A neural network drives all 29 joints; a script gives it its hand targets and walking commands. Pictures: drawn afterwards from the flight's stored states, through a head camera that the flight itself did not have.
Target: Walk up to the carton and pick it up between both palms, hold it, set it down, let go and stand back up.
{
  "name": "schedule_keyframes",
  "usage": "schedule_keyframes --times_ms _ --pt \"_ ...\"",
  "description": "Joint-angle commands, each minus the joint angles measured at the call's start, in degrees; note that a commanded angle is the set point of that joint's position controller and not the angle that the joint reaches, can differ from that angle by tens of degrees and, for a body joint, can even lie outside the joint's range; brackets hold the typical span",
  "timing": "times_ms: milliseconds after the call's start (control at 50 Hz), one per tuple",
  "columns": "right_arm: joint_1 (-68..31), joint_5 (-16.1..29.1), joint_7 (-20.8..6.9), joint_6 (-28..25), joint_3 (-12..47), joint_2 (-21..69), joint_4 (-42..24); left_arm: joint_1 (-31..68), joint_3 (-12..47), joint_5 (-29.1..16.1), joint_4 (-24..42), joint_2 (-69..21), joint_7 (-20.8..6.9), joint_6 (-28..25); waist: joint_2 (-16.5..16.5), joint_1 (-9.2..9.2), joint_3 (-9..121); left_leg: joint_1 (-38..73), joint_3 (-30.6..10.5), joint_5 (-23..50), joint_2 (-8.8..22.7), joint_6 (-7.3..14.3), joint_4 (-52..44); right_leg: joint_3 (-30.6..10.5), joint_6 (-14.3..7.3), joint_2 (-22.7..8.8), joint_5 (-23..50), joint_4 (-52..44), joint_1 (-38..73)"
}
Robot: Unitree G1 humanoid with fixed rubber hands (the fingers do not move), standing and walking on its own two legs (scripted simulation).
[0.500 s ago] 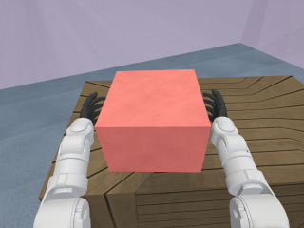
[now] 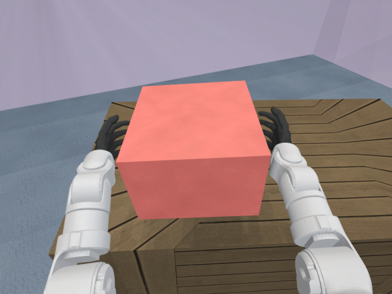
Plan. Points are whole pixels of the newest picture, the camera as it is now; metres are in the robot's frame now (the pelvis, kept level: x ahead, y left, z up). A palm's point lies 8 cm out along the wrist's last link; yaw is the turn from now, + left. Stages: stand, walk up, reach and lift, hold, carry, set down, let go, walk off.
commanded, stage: reach and lift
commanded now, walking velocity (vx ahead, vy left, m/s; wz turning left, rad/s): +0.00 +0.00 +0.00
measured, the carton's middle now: (195, 145) +0.43 -0.02 +0.10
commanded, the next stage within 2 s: hold in 0.30 s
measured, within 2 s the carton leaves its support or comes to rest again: neither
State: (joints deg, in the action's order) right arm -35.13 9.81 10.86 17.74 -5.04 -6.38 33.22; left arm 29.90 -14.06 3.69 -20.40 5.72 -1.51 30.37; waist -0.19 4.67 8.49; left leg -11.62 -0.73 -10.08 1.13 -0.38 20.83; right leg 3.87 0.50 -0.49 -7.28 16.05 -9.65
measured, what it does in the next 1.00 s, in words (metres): stands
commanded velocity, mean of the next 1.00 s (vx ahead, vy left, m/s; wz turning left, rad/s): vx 0.00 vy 0.00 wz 0.00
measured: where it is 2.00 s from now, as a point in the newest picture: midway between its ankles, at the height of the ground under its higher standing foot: outside the picture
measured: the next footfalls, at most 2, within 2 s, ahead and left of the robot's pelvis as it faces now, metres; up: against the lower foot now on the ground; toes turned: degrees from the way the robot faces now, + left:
none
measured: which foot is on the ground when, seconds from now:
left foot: down 0.00-1.00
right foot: down 0.00-1.00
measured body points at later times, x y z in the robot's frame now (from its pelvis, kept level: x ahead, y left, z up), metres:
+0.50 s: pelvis +0.00 +0.00 +0.00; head -0.05 +0.01 +0.45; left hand +0.38 +0.17 +0.15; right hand +0.37 -0.19 +0.17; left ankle +0.01 +0.12 -0.75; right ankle +0.01 -0.12 -0.75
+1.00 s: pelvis -0.01 +0.00 +0.00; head -0.07 +0.02 +0.45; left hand +0.37 +0.17 +0.17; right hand +0.36 -0.19 +0.19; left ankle +0.01 +0.12 -0.75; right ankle +0.01 -0.12 -0.75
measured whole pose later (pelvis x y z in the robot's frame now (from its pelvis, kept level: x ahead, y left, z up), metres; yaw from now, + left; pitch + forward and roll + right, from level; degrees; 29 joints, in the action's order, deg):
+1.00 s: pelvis -0.01 +0.00 +0.00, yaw +0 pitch -1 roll -1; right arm -36.8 11.2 11.0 24.0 -5.0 -6.7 29.5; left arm 29.9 -14.6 5.1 -13.7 5.7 -1.9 38.7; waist 1.3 4.7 7.7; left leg -9.9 -0.8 -9.8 1.1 -0.4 20.8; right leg 3.8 0.5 -0.5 -7.3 16.7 -8.3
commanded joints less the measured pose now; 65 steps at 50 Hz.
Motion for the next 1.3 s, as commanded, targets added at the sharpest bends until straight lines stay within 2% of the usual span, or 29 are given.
schedule_keyframes --times_ms 0,60,80,220,280,320,340,360,420,440,460,540,600,620,680,740,760,800,840,900,940,1000,1020,1040,1080,1100,1180,1240,1280 --pt "-42.5 6.27 -11.49 -2.65 23.15 30.62 -20.36 38.15 22.25 -1.14 13.84 -33.15 -6.73 -2.28 -0.75 -5.84 15.74 11.84 -0.92 18.15 -3.05 -1.93 -3.25 -1.06 -0.29 4.41 7.84 -0.46 12.1" --pt "-43.69 6.41 -12.07 -2.4 23.27 31.85 -20.16 39.65 22.09 -1.33 14.17 -33.46 -6.47 -2.11 -0.05 -6.63 15.42 11.02 -0.79 15.66 -3.03 -1.5 -4.12 -0.83 -0.34 4.4 6.19 -0.32 11.75" --pt "-43.07 6.25 -12.04 -2.26 22.74 31.69 -18.99 40.06 21.75 -1.47 13.38 -32.57 -6.43 -2.11 -0.41 -6.14 15.02 10.52 -0.97 14.9 -2.97 -1.37 -3.92 -1.06 -0.21 4.21 5.76 -0.28 11.29" --pt "-45.14 7.06 -12.0 -2.36 23.32 32.06 -21.3 41.31 23.35 -2.53 16.04 -33.59 -5.86 -1.79 -0.83 -6.18 18.0 12.43 -0.71 17.26 -3.14 -1.77 -3.12 -0.93 0.16 4.18 8.0 0.37 11.25" --pt "-45.86 6.85 -12.13 -1.88 23.7 32.66 -20.17 40.34 20.38 -1.43 13.67 -32.22 -6.19 -1.25 1.73 -7.08 14.95 10.33 -0.59 13.42 -2.99 -0.24 -4.19 -1.13 0.43 3.96 5.57 -0.04 12.16" --pt "-43.98 7.2 -12.13 -1.54 23.18 32.62 -19.32 41.78 21.46 -1.61 15.96 -32.39 -6.18 -1.14 -0.45 -6.69 16.0 11.25 -0.73 14.03 -2.93 -0.95 -3.89 -1.02 0.2 3.86 5.56 0.37 11.71" --pt "-44.48 7.16 -11.99 -1.35 23.45 32.7 -20.66 41.91 21.53 -1.97 16.14 -32.17 -6.14 -1.26 0.67 -6.41 17.38 11.94 -0.78 14.43 -2.94 -0.65 -3.67 -1.24 0.24 3.9 6.23 0.2 12.01" --pt "-44.87 8.04 -11.98 -1.65 24.56 33.45 -22.45 42.89 23.31 -2.94 18.99 -32.4 -5.81 -1.38 -1.05 -6.54 19.88 12.25 -0.48 15.8 -3.27 -1.05 -3.16 -1.3 0.36 3.82 7.42 0.62 12.77" --pt "-43.58 8.5 -11.48 -0.94 24.73 32.42 -23.45 40.29 23.48 -3.0 18.74 -32.99 -5.66 -0.58 -0.24 -6.0 19.44 12.76 -1.03 18.68 -2.98 -1.44 -2.55 -1.24 0.38 4.25 9.95 0.89 13.59" --pt "-44.56 8.93 -11.6 -0.97 25.14 32.3 -23.8 40.32 23.38 -2.71 18.57 -32.27 -5.71 -0.28 -0.38 -6.58 18.86 12.96 -0.74 18.34 -3.24 -1.33 -2.61 -1.08 0.65 4.32 8.84 0.73 12.83" --pt "-41.51 9.56 -11.41 -0.61 25.8 32.22 -24.26 38.75 24.21 -2.7 21.45 -32.66 -5.59 0.22 -0.82 -5.85 19.18 14.48 -1.01 21.75 -2.98 -1.65 -1.9 -1.48 0.37 4.32 11.62 1.05 13.96" --pt "-42.08 9.82 -10.91 0.95 25.31 30.92 -23.81 37.35 21.81 -1.59 19.93 -30.52 -6.39 1.97 0.39 -6.65 17.17 12.98 -0.67 18.93 -3.4 -0.93 -2.53 -1.59 0.85 4.16 10.31 0.47 14.62" --pt "-42.66 10.83 -10.16 1.25 27.0 31.52 -28.42 35.77 22.32 -1.49 21.97 -31.0 -6.76 2.83 1.78 -6.69 18.19 12.13 -0.4 20.56 -3.85 -0.72 -2.47 -1.88 1.25 4.18 14.26 1.16 17.9" --pt "-42.14 10.2 -10.2 2.14 25.84 30.52 -25.34 35.3 20.5 -0.18 19.42 -29.42 -7.04 3.61 1.45 -6.82 15.11 11.12 -0.38 18.22 -3.72 -0.28 -3.18 -2.16 1.08 3.88 11.66 0.68 17.21" --pt "-43.89 10.31 -10.52 2.68 25.13 30.85 -26.13 37.73 21.1 -0.9 21.1 -30.03 -7.19 4.1 0.78 -6.83 15.09 10.9 -0.3 14.84 -3.49 -0.23 -3.67 -2.23 0.7 4.02 7.29 0.37 15.2" --pt "-43.67 9.99 -10.78 3.38 23.92 30.36 -24.81 39.06 21.68 -1.49 21.13 -30.6 -7.45 4.56 0.41 -5.85 14.15 9.55 -0.5 13.74 -3.16 -0.55 -4.1 -2.28 0.45 3.93 6.69 0.79 15.26" --pt "-45.0 10.09 -10.95 3.29 24.7 31.08 -25.4 38.88 20.67 -1.07 20.41 -30.42 -7.45 4.64 0.55 -7.06 14.77 10.22 -0.12 13.43 -3.42 -0.19 -4.26 -2.16 0.49 3.76 6.21 0.31 14.97" --pt "-44.34 10.54 -11.15 3.08 24.58 31.27 -25.34 39.59 21.43 -1.01 22.62 -30.8 -7.21 4.61 -0.85 -6.88 16.21 11.05 -0.32 15.83 -3.22 -0.97 -3.5 -1.97 0.32 3.97 7.54 0.96 15.31" --pt "-45.48 10.48 -11.31 3.45 24.44 31.35 -24.1 40.79 20.55 -0.85 21.4 -29.95 -7.16 4.72 -0.73 -7.33 14.2 10.09 -0.26 13.19 -3.36 -0.38 -4.09 -2.2 0.42 3.84 4.98 0.38 13.94" --pt "-45.34 9.07 -11.77 3.36 22.58 30.9 -22.88 41.73 21.79 -1.59 20.14 -31.3 -7.11 4.56 -0.95 -5.87 13.84 9.79 -0.39 10.72 -2.74 -0.85 -4.78 -2.1 -0.08 3.76 2.31 0.5 12.95" --pt "-44.54 9.46 -12.06 3.34 23.13 31.27 -22.54 41.25 21.72 -1.62 21.35 -31.44 -6.97 4.53 -1.45 -6.29 14.8 9.94 -0.36 11.88 -2.68 -0.94 -4.69 -2.0 -0.19 3.77 3.44 0.66 13.52" --pt "-46.79 8.79 -12.41 3.38 21.96 31.03 -20.33 42.4 19.48 -0.01 17.22 -30.0 -7.36 4.77 -0.61 -7.17 12.49 9.3 -0.15 8.84 -3.04 -0.34 -5.21 -1.66 0.13 3.56 -0.11 0.08 11.73" --pt "-45.77 8.51 -12.4 3.4 21.69 31.12 -20.01 42.2 20.16 -0.66 18.46 -30.92 -7.32 4.7 -1.04 -6.39 12.15 8.38 -0.22 8.31 -2.76 -0.36 -5.5 -1.97 -0.09 3.46 0.07 0.11 12.61" --pt "-44.74 8.32 -12.5 3.51 21.8 31.24 -19.03 42.59 19.88 -0.69 18.84 -30.22 -7.34 4.58 -0.67 -6.88 11.99 8.21 0.0 8.07 -2.79 -0.3 -5.72 -1.96 -0.08 3.45 0.0 0.26 12.81" --pt "-44.51 8.29 -12.57 3.7 21.37 30.79 -18.1 43.59 19.8 -0.49 18.26 -29.71 -7.56 4.47 -1.28 -6.33 12.63 8.11 -0.12 8.82 -2.85 -0.59 -5.41 -1.91 -0.03 3.35 0.59 0.56 12.92" --pt "-43.08 8.85 -12.66 3.42 22.15 31.57 -19.5 42.63 21.0 -1.3 22.37 -30.46 -7.21 4.21 -1.78 -6.38 14.94 11.13 -0.24 12.54 -2.42 -1.14 -4.66 -1.72 -0.12 3.77 2.75 1.09 12.92" --pt "-41.72 10.61 -12.09 3.02 24.17 31.36 -23.75 41.04 22.88 -2.45 26.34 -30.45 -6.66 3.79 -2.19 -6.03 19.24 14.7 -0.57 19.49 -2.74 -1.96 -2.47 -1.64 0.31 4.3 7.49 1.48 13.77" --pt "-42.16 9.62 -11.99 3.4 22.67 30.2 -22.72 41.02 22.85 -2.11 24.34 -30.06 -6.87 4.41 -1.98 -5.27 16.32 13.43 -0.84 16.33 -2.67 -1.62 -2.83 -1.84 0.18 3.91 4.91 0.82 12.64" --pt "-43.37 9.86 -11.89 3.34 23.42 30.82 -23.77 39.91 21.71 -1.36 22.4 -30.16 -7.13 4.79 -0.77 -6.41 15.35 12.27 -0.51 15.75 -3.06 -1.02 -3.29 -1.75 0.55 3.83 5.49 0.94 13.25"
